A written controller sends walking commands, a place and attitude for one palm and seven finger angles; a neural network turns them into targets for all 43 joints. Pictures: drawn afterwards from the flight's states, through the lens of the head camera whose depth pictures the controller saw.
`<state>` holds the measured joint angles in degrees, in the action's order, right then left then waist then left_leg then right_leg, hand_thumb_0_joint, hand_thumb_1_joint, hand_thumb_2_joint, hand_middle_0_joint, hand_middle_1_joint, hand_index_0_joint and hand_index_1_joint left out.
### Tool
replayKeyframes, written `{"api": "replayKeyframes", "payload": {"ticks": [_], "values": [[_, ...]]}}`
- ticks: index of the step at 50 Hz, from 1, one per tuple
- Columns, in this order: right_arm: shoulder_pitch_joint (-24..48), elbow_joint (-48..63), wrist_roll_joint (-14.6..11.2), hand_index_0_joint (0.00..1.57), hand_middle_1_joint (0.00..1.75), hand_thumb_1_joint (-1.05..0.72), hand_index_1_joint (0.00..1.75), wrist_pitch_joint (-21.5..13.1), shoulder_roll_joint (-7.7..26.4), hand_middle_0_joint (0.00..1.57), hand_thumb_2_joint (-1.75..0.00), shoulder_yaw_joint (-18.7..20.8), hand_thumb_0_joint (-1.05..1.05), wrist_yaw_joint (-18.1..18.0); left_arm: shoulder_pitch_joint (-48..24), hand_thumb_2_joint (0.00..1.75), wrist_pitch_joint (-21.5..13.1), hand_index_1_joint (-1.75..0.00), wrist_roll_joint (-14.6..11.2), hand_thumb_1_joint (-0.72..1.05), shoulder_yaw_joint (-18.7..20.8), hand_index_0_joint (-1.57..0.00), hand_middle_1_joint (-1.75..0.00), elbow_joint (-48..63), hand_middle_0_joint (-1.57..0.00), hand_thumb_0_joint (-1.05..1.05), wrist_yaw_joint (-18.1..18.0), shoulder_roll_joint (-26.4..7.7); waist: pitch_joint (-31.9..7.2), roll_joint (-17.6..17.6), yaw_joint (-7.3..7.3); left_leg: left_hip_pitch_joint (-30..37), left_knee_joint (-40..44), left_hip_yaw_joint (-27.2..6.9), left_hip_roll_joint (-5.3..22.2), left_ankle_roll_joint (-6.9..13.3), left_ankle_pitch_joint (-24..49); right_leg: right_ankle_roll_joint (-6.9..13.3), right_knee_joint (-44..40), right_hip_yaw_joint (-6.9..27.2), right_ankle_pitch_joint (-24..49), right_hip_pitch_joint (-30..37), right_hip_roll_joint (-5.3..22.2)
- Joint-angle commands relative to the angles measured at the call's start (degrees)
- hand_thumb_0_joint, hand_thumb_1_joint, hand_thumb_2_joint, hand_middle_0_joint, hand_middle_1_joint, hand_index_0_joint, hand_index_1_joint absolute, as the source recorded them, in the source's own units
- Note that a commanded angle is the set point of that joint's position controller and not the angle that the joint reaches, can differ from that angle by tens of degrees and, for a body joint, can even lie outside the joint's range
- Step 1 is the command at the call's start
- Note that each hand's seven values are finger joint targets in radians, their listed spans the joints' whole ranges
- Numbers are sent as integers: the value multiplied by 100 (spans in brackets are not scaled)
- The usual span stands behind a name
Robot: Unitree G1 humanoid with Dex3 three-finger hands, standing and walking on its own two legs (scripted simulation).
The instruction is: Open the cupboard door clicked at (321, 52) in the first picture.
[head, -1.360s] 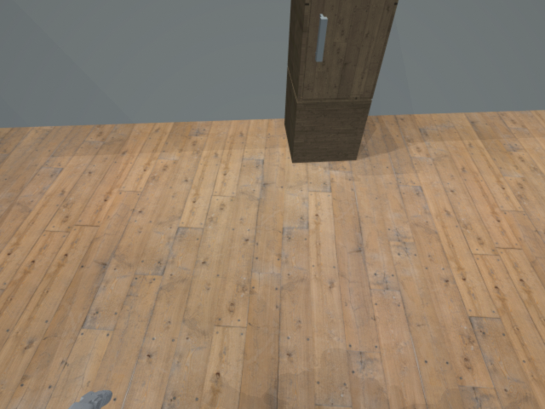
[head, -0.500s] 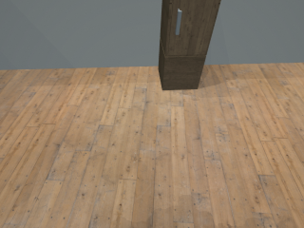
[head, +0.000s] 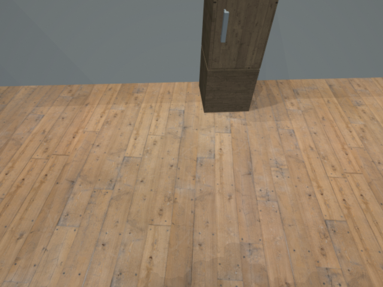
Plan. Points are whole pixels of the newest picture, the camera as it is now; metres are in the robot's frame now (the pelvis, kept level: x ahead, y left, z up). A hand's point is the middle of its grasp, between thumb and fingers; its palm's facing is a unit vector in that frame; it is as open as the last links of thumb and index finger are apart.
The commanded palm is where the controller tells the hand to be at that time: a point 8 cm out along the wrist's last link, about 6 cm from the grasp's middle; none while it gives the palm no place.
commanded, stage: look at it before walking up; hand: left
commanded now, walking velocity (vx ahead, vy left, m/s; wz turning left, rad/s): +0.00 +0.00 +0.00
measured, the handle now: (223, 25) +1.50 -0.11 -0.06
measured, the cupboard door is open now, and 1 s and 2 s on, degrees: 0 0 0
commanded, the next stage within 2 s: walk to a spot facing it in 0.08 s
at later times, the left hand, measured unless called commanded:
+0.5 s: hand out of the picture +0.07 +0.18 -0.17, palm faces -0.13 -0.96 -0.25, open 7.4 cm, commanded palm none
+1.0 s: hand (153, 274) +0.19 +0.11 -0.17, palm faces -0.24 -0.95 -0.21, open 7.4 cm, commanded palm none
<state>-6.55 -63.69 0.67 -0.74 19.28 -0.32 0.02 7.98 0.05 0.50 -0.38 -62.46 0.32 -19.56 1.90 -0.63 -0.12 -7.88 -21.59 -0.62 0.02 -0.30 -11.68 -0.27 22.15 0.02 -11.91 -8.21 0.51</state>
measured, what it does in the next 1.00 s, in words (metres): walks ahead, turning right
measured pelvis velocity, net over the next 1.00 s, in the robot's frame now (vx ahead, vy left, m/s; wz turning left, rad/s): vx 0.20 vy -0.08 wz -0.39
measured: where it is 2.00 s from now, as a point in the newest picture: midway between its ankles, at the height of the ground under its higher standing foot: (238, 214)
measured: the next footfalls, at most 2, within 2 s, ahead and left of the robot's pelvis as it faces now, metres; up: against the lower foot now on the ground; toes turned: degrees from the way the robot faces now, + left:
left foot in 1.12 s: +0.43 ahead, -0.03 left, +0.00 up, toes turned -20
right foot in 1.70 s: +0.55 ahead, -0.32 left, +0.00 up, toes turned -51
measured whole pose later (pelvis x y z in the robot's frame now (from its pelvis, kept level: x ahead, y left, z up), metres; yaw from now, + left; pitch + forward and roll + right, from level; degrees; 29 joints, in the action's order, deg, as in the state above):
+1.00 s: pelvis +0.20 -0.08 -0.01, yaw -22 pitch +2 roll +0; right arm -4.6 -54.4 1.5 -0.3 10.6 2.8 1.4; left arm 27.2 -4.0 1.5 2.0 -60.2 -1.0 -7.6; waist 1.5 1.2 -4.1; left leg -36.4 -52.0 2.7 5.7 -3.5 -9.9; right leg 4.7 16.9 7.3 -19.9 2.2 -4.7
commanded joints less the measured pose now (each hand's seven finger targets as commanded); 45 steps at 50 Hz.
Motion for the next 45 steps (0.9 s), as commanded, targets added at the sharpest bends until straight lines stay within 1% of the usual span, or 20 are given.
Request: {"api": "replayKeyframes", "payload": {"ticks": [1,9,12,14,17,18,19,20,22,24,25,26,27,28,29,31,32,34,38,45], "values": [[277,369,-26,20,30,-90,30,-132,1209,20,-90,237,0,-75,-252,90,-150,-30,15,90,230,-20,-30,353,-20,0,-97,-1182,-406,78,5,79,363,-521,688,185,899,180,-350,549,806,60,647],[307,367,-25,20,30,-90,30,-131,1228,20,-90,229,0,-77,-236,90,-150,-30,16,90,229,-20,-30,353,-20,0,-97,-1185,-373,79,-10,129,396,-510,689,178,934,175,-387,543,845,56,651],[-160,245,30,20,30,-90,30,-9,556,20,-90,99,0,-66,175,90,24,-30,29,90,118,-20,-30,242,-20,0,-94,-517,-332,115,5,193,219,-268,705,79,-127,122,-247,602,-228,-258,495],[-285,298,59,20,30,-90,30,44,635,20,-90,160,0,-67,221,90,106,-30,62,90,163,-20,-30,351,-20,0,-23,-529,64,210,25,-69,364,-351,794,154,-1313,159,-108,642,-1197,-735,300],[-478,482,66,20,30,-90,30,60,926,20,-90,330,0,-78,357,90,132,-30,86,90,254,-20,-30,599,-20,0,76,-453,489,708,78,-140,812,-899,1288,461,-2620,149,833,342,-1600,-1552,-105],[-553,529,52,20,30,-90,30,30,1027,20,-90,402,0,-91,388,90,111,-30,83,90,275,-20,-30,689,-20,0,104,-332,483,964,101,-40,999,-1212,1682,685,-2616,99,1540,-3,-1336,-1747,-225],[-665,569,46,20,30,-90,30,-23,1041,20,-90,447,0,-98,244,90,91,-30,84,90,300,-20,-30,825,-20,0,129,-252,499,1089,172,141,1099,-1314,1975,909,-2150,67,2128,-95,-1534,-2038,-105],[-734,582,54,20,30,-90,30,-69,995,20,-90,467,0,-100,147,90,70,-30,84,90,320,-20,-30,931,-20,0,154,-187,516,1079,186,371,1046,-1251,2105,1037,-1593,49,2352,-49,-1682,-2347,63],[-770,618,71,20,30,-90,30,-116,878,20,-90,481,0,-102,161,90,14,-30,78,90,350,-20,-30,1023,-20,0,199,-69,401,849,148,375,740,-785,2117,988,-780,45,2227,-142,-1693,-2158,238],[-493,690,76,20,30,-90,30,-125,738,20,-90,479,0,-108,745,90,-16,-30,70,90,396,-20,-30,891,-20,0,229,105,253,862,-161,-208,93,-58,1866,685,-358,66,1537,-357,-1201,-1046,221],[-341,731,75,20,30,-90,30,-114,674,20,-90,476,0,-100,1419,90,-41,-30,89,90,431,-20,-30,675,-20,0,224,114,8,513,-478,-664,-793,360,1553,448,-623,98,941,-556,-570,-118,29],[-340,851,15,20,30,-90,30,-106,347,20,-90,412,0,-60,2127,90,-124,-30,131,90,529,-20,-30,455,-20,0,166,-313,-226,-797,-740,-1717,-2455,939,969,104,-1214,290,-8,408,-925,982,543],[-61,1194,-3,20,30,-90,30,-129,-82,20,-90,288,0,1,2631,90,-210,-30,111,90,653,-20,-30,361,-20,0,42,-982,-116,-2503,-878,-3376,-4243,1060,223,-187,-2424,869,-1024,3242,-946,1329,2009],[249,1337,43,20,30,-90,30,-180,142,20,-90,332,0,-5,2730,90,-211,-30,22,90,646,-20,-30,384,-20,0,-67,-859,-88,-1642,-880,-3549,-4623,272,420,-85,-2103,1217,-1162,3671,-675,1235,2146],[256,1257,20,20,30,-90,30,-222,189,20,-90,385,0,6,2346,90,-261,-30,12,90,604,-20,-30,463,-20,0,-74,-617,208,-1176,-682,-3484,-4659,111,664,-19,-1400,1239,-1109,3196,-539,870,1875],[164,1134,53,20,30,-90,30,-203,33,20,-90,403,0,28,1880,90,-298,-30,35,90,495,-20,-30,620,-20,0,-52,-288,401,-343,-372,-3240,-4733,59,784,-120,-821,1255,-1067,2796,-496,220,1661],[20,1037,69,20,30,-90,30,-182,-47,20,-90,418,0,48,1771,90,-334,-30,44,90,484,-20,-30,643,-20,0,-63,-153,342,-85,-266,-3086,-4624,103,808,-162,-558,1196,-1077,2459,-223,132,1535],[-208,975,78,20,30,-90,30,-123,-201,20,-90,417,0,63,1869,90,-401,-30,53,90,458,-20,-30,607,-20,0,-61,-70,225,-68,-121,-3070,-4522,158,769,-261,-209,1072,-1021,1972,512,141,1289],[-135,1095,71,20,30,-90,30,-86,-333,20,-90,453,0,93,2034,90,-474,-30,53,90,463,-20,-30,496,-20,0,-79,63,187,-191,-78,-3384,-4295,157,747,-387,283,983,-1032,1644,939,356,1029],[805,1545,59,20,30,-90,30,-153,-472,20,-90,406,0,124,2511,90,-501,-30,96,90,439,-20,-30,307,-20,0,-188,247,320,-477,-377,-3916,-3534,311,663,-384,284,1064,-713,1756,2475,1131,1022]]}}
